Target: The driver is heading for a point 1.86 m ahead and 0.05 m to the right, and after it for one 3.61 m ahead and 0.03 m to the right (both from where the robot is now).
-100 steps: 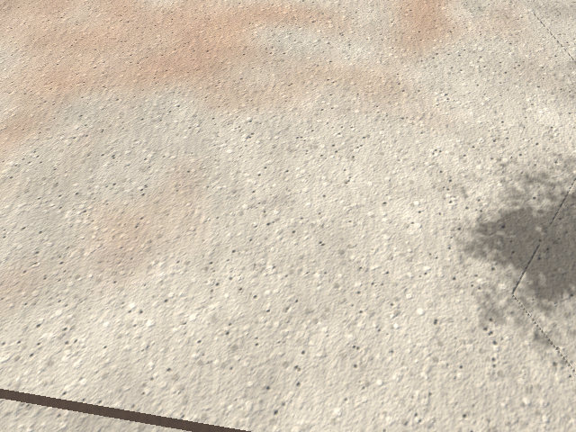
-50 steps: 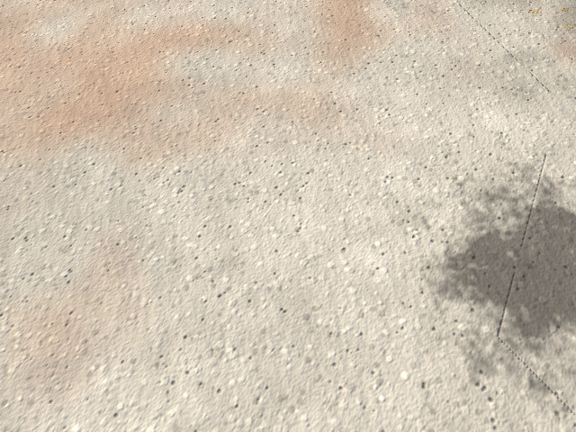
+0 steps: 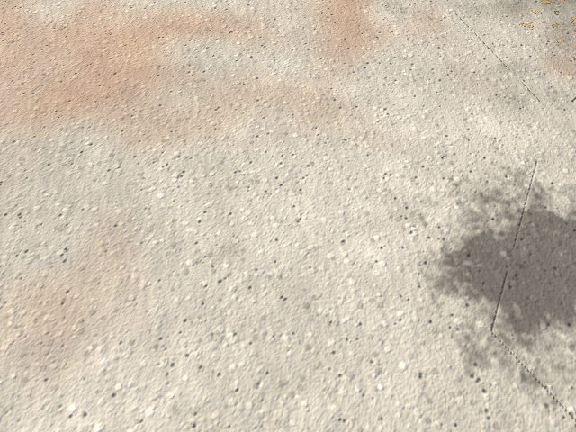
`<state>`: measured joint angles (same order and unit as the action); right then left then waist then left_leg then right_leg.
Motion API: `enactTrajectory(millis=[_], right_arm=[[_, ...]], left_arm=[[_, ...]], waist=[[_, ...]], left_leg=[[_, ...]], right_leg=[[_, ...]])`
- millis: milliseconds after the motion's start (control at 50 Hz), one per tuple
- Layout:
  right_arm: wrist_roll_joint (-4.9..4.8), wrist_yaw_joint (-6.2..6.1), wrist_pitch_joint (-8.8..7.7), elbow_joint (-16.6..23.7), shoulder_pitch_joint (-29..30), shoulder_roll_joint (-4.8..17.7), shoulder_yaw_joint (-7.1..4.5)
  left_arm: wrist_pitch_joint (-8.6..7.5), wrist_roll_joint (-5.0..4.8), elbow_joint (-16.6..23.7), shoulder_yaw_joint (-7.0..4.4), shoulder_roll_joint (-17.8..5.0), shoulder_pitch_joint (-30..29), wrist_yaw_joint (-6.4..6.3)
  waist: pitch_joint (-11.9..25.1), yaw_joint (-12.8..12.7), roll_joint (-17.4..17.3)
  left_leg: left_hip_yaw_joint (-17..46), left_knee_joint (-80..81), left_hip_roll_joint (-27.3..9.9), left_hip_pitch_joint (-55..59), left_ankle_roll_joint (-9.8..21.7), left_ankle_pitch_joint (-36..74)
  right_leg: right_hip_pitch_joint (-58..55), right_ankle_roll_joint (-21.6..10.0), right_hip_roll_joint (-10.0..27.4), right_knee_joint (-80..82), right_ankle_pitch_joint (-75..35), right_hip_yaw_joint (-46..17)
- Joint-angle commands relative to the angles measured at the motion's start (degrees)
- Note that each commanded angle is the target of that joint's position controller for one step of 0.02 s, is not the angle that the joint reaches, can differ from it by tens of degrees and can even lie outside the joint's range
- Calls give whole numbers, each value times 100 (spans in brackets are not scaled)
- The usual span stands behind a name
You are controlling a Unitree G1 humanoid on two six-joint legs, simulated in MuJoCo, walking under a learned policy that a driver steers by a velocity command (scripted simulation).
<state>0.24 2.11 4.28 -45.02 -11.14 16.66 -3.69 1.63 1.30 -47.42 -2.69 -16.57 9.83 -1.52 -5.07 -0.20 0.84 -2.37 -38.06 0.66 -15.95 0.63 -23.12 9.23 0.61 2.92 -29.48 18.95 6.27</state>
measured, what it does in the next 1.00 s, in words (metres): steps on the spot: left foot, then right foot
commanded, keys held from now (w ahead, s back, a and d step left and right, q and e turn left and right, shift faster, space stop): q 0.28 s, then no key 0.02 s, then e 0.52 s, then w+e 0.18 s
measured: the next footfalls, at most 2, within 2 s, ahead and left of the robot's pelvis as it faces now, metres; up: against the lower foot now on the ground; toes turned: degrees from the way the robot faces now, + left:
left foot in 0.02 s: +0.03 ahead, +0.09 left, +0.00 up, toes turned +2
right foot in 0.54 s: +0.07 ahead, -0.09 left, +0.00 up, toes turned +13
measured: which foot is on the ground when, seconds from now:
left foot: up 0.00-0.00, down 0.02-0.54, up 0.56-0.84, down 0.86-1.00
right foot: down 0.00-0.02, up 0.04-0.52, down 0.54-0.86, up 0.88-1.00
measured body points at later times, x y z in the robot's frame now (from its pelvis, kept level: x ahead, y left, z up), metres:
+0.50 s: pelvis +0.00 +0.02 +0.01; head +0.02 +0.03 +0.46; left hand +0.04 +0.31 -0.12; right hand +0.16 -0.22 -0.11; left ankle -0.01 +0.09 -0.73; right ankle +0.03 -0.10 -0.72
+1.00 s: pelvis +0.01 +0.04 +0.02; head +0.03 +0.07 +0.46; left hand +0.14 +0.32 -0.11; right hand +0.05 -0.25 -0.09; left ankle -0.02 +0.13 -0.73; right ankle +0.00 -0.09 -0.66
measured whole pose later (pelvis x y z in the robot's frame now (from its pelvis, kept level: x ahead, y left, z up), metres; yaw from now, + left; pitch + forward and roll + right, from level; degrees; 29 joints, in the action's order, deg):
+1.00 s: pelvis +0.01 +0.04 +0.02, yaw -5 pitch +1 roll -1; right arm 1.7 -2.3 -0.2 -46.8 -16.4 17.0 -1.7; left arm 2.7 2.0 -48.5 -5.0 -19.3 10.6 1.9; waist -0.8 0.6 2.0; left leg -0.4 -19.5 1.5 -7.1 3.3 -13.5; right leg 27.4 -0.7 -4.2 -56.0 19.3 -5.1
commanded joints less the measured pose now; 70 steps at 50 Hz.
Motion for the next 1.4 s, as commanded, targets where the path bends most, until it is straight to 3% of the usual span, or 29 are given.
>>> enactTrajectory(millis=[20,40,60,100,140,200,300,440,500,520,540,560,580,640,760,820,840,860,880,900,920,940,980,1100,1280,1320,1360,1380,1400], right_arm=[[92,-83,-192,303,-365,624,-157],[112,-124,-290,437,-472,1484,-334],[9,-79,-308,295,-985,1695,-413],[-25,-132,-275,322,-497,1117,-275],[-27,-215,-221,456,3,868,-196],[-33,-195,-241,424,-191,924,-208],[28,-210,-229,389,-383,980,-228],[182,-299,-304,195,-151,488,94],[108,-372,-292,61,13,717,105],[107,-390,-313,24,-92,735,107],[108,-392,-338,93,-167,680,112],[41,-394,-309,91,-224,604,101],[91,-443,-283,12,-166,613,115],[45,-424,-284,29,58,572,72],[-19,-421,-334,199,208,387,112],[-28,-446,-372,140,-231,376,113],[27,-467,-403,57,-575,425,95],[116,-516,-421,32,-740,888,-9],[154,-506,-395,202,-553,1584,-156],[284,-471,-388,200,-387,1541,-160],[254,-452,-428,246,-168,1136,-55],[190,-448,-477,271,32,871,16],[134,-477,-594,274,-82,778,47],[126,-340,-810,-132,-1148,783,-19],[156,-266,-901,-582,-1604,635,21],[119,-250,-867,-767,-1699,671,46],[16,-230,-825,-901,-1604,768,68],[-35,-211,-844,-806,-1509,663,125],[-123,-104,-858,-451,-1684,-143,309]], left_arm=[[-52,-11,193,-256,-935,117,32],[-25,32,483,-128,-445,181,67],[82,21,651,-95,-478,-330,-38],[114,-64,517,-122,-591,-288,-22],[52,5,422,-164,-716,-150,28],[76,13,377,-154,-641,-4,93],[129,1,481,-138,-606,-205,49],[110,-74,204,6,-332,-12,56],[43,-79,53,23,-385,227,32],[-21,-42,71,17,-524,182,13],[-96,28,116,-21,-858,232,-8],[-111,-72,91,-101,-1199,8,49],[-128,-80,91,-76,-1001,56,116],[-96,-62,84,-117,-972,129,122],[74,-84,26,-326,-1036,212,90],[159,-96,126,-389,-1045,-151,149],[175,-133,183,-395,-1009,-289,156],[158,-145,311,-337,-726,-266,165],[110,-137,430,-242,-334,-106,152],[80,78,448,-303,-804,-341,135],[55,59,393,-363,-930,-326,196],[42,63,266,-367,-880,-130,278],[30,116,139,-334,-766,58,416],[-16,99,422,-241,-564,-673,605],[-141,122,976,-8,-181,-1616,714],[-182,142,890,12,-148,-1312,622],[-299,165,386,-100,-331,175,460],[-362,264,75,-223,-678,1170,349],[-398,315,40,-343,-1308,1707,235]], waist=[[667,228,84],[758,126,-1679],[870,492,-1483],[337,188,-619],[327,15,-729],[661,37,-572],[560,174,-713],[644,183,-683],[445,-72,-508],[437,-42,-287],[554,79,259],[415,309,796],[430,173,864],[425,26,1016],[725,-77,724],[845,161,813],[965,356,661],[892,341,-253],[857,301,-1668],[420,262,-1114],[151,77,-758],[-37,-74,-695],[82,-38,-837],[-61,429,-655],[-302,550,-775],[-155,336,-850],[684,-458,-640],[1326,-872,-412],[2231,-782,1080]], left_leg=[[350,1691,4,1004,232,1341],[2813,2152,-1729,1740,778,2944],[3402,2068,-2282,1329,1641,4198],[2494,2058,-1668,965,1567,3330],[2060,2102,-1096,976,1200,3022],[2016,2030,-980,1190,1194,3293],[2424,2121,-953,1174,1257,2278],[2049,2189,-929,453,1082,2030],[1952,1838,-898,162,846,2010],[1902,1672,-815,88,645,2006],[1552,1103,-473,56,457,1827],[865,948,259,-20,272,862],[643,714,285,133,193,429],[501,-11,435,-241,122,-220],[494,-239,365,-590,-156,-332],[380,1003,455,335,-90,266],[389,1847,404,1033,-20,603],[1419,2601,-524,1720,203,-276],[3374,3216,-2016,1862,736,-1791],[3528,3295,-2351,992,1096,-2173],[3238,3290,-2078,705,1100,-2124],[2646,3294,-1712,731,933,-1692],[1837,3255,-1348,1161,797,-826],[1100,3182,-1518,2092,854,349],[-56,2777,-1628,1903,827,2789],[-166,2400,-1644,1675,821,4332],[-444,671,-1412,1325,691,6017],[-481,-654,-1177,234,556,4688],[-501,-2801,-304,-1734,275,-186]], right_leg=[[358,-420,922,-829,-1817,-342],[1909,95,76,-2402,921,228],[2135,67,-409,-3209,2002,-568],[2251,5,-109,-3609,1141,-910],[2157,39,-57,-3262,477,-891],[2056,148,-196,-3149,257,-858],[2219,224,-262,-2445,246,-915],[598,-7,-267,-925,214,-756],[-193,-184,-399,564,-571,-739],[-392,-251,-195,965,-991,-1162],[-446,-408,499,1168,-1662,-2099],[-26,-925,1016,1134,-2553,-2781],[136,-1211,1270,1202,-2765,-3132],[-40,-1239,1010,1141,-2787,-3150],[-413,-1184,611,957,-2832,-3050],[107,-894,329,765,-2481,-3059],[575,-670,84,625,-1278,-2975],[1609,-351,-447,-51,521,-2542],[2631,-172,-1399,-1442,1429,-1378],[2765,-221,-751,-2256,1057,-1472],[2665,-266,-596,-2599,666,-1535],[2720,-217,-522,-2833,294,-1427],[2871,-105,-436,-3230,-104,-1161],[3642,45,-270,-2860,-600,-1055],[2826,-344,-210,-1026,-598,-175],[1808,-636,-501,-569,-362,57],[-229,-925,-850,121,-804,166],[-1848,-1076,-181,241,-579,-541],[-3503,-1582,2062,706,178,-3466]])
Velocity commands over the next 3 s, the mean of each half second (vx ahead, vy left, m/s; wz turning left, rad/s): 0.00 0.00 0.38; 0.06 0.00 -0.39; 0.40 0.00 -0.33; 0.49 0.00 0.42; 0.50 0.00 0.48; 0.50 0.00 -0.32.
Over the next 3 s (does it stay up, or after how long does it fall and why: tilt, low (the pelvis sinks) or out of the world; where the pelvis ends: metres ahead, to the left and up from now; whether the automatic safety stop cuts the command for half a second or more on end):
stays up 0.99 -0.04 -0.01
